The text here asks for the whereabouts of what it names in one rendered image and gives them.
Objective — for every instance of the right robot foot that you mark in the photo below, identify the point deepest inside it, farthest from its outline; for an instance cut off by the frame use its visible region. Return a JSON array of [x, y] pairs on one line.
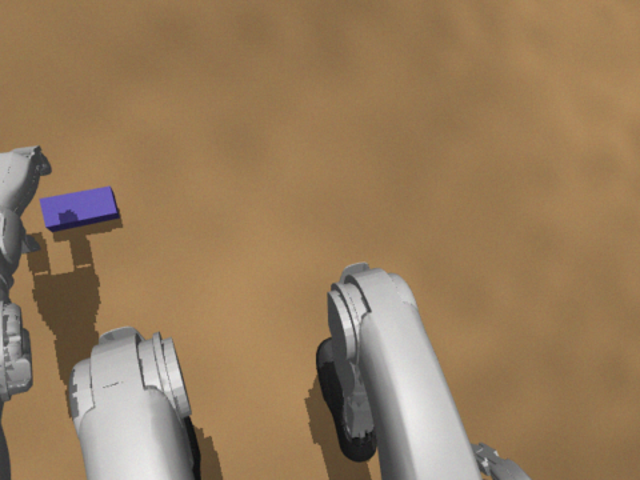
[[355, 449]]

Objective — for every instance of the right robot hand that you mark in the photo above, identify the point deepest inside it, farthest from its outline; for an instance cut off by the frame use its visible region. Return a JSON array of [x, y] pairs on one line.
[[490, 463]]

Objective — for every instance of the small box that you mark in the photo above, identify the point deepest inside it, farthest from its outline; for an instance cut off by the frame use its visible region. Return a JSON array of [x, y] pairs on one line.
[[77, 209]]

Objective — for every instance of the left robot arm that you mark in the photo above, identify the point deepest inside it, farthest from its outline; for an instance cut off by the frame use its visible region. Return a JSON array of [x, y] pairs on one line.
[[15, 349]]

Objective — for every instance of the left robot hand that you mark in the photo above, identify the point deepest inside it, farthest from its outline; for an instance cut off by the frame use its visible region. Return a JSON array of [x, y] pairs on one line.
[[20, 171]]

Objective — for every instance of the left robot foot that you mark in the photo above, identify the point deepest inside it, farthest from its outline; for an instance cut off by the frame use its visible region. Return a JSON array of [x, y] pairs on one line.
[[194, 447]]

